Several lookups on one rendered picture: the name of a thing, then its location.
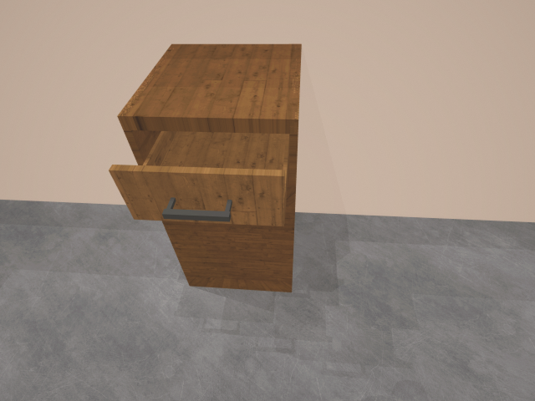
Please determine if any drawer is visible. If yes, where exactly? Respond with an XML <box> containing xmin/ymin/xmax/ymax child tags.
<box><xmin>109</xmin><ymin>131</ymin><xmax>289</xmax><ymax>226</ymax></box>

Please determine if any cabinet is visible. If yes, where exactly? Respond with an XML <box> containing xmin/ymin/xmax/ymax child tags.
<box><xmin>117</xmin><ymin>44</ymin><xmax>302</xmax><ymax>292</ymax></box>

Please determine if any handle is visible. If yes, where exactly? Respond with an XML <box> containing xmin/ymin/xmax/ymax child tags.
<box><xmin>162</xmin><ymin>197</ymin><xmax>232</xmax><ymax>222</ymax></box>

